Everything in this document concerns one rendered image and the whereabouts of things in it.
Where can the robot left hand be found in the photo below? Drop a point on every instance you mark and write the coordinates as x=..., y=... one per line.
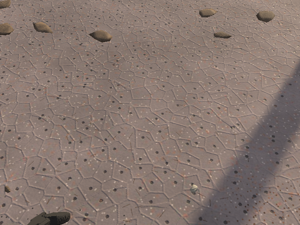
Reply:
x=54, y=218

